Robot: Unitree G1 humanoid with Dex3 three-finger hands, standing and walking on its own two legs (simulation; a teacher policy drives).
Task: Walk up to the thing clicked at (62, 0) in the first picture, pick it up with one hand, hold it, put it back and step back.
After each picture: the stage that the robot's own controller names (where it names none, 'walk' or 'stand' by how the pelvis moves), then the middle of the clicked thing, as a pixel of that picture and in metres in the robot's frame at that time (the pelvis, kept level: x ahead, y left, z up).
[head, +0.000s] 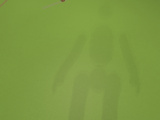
stand; out of the picture +2.37 +0.36 -0.72
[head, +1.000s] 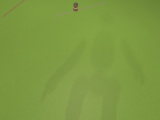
walk; (75, 7) +2.24 +0.14 -0.70
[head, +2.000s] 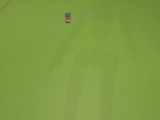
walk; (67, 18) +1.62 +0.21 -0.71
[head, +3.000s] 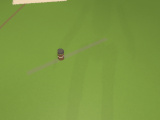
walk; (60, 54) +1.11 +0.23 -0.71
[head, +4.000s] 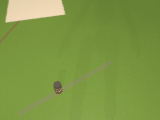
walk; (58, 87) +0.71 +0.23 -0.71
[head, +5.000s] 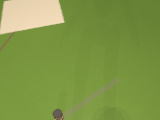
stand; (58, 115) +0.44 +0.24 -0.69
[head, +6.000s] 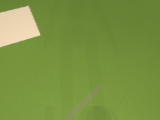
stand; out of the picture +0.36 +0.30 -0.72
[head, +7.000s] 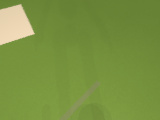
walk; out of the picture +0.34 +0.30 -0.71
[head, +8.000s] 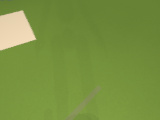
stand; out of the picture +0.35 +0.28 -0.73
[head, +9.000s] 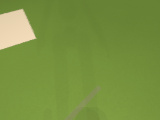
stand; out of the picture +0.34 +0.29 -0.73
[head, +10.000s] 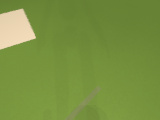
stand; out of the picture +0.33 +0.29 -0.73
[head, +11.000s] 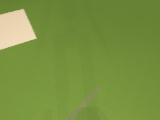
go down; out of the picture +0.33 +0.29 -0.73
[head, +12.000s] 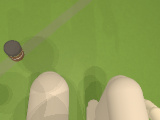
go down; (14, 51) +0.43 +0.30 -0.32
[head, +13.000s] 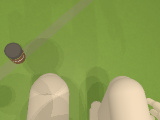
approach; (15, 54) +0.42 +0.30 -0.31
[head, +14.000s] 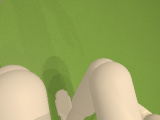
close in; out of the picture +0.41 +0.35 -0.22
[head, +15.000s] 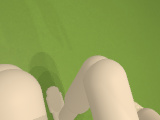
close; out of the picture +0.39 +0.35 -0.22
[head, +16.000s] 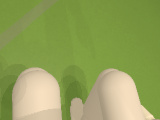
lift; out of the picture +0.35 +0.31 -0.13
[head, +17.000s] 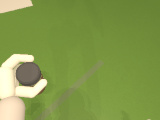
lift; (32, 79) +0.33 +0.18 +0.02
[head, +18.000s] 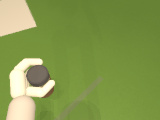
hold; (41, 82) +0.34 +0.16 +0.02
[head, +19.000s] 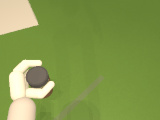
hold; (40, 83) +0.33 +0.17 +0.02
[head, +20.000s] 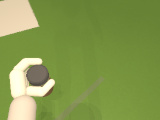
crouch; (41, 81) +0.34 +0.17 +0.02
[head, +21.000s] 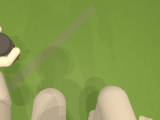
crouch; (4, 49) +0.42 +0.26 -0.08
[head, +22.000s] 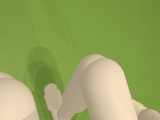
lower; out of the picture +0.40 +0.34 -0.23
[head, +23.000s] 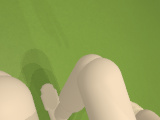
lower; out of the picture +0.41 +0.36 -0.23
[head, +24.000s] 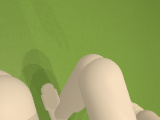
lower; out of the picture +0.41 +0.36 -0.23
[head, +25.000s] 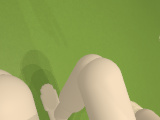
lower; out of the picture +0.41 +0.36 -0.23
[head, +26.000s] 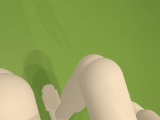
loosen; out of the picture +0.40 +0.36 -0.23
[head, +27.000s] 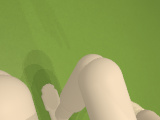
withdraw; out of the picture +0.41 +0.36 -0.23
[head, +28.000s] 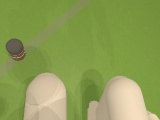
walk; (16, 50) +0.44 +0.30 -0.31
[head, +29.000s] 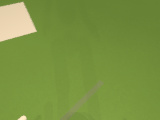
stand; out of the picture +0.38 +0.25 -0.66
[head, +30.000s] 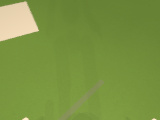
stand; out of the picture +0.39 +0.26 -0.67
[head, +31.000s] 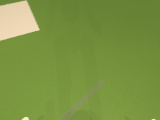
stand; out of the picture +0.38 +0.25 -0.67
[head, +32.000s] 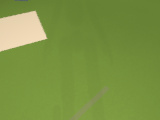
stand; out of the picture +0.40 +0.24 -0.73
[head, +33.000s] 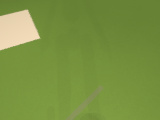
stand; out of the picture +0.37 +0.28 -0.73
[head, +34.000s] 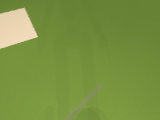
walk; out of the picture +0.36 +0.28 -0.73
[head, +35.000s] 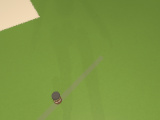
walk; (56, 98) +0.56 +0.27 -0.70
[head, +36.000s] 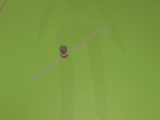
walk; (63, 51) +0.95 +0.21 -0.69
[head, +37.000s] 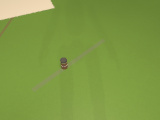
stand; (64, 63) +1.02 +0.23 -0.71
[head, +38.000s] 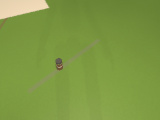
stand; (59, 64) +1.01 +0.26 -0.73
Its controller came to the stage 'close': yes
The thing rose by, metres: 0.73
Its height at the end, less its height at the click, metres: +0.00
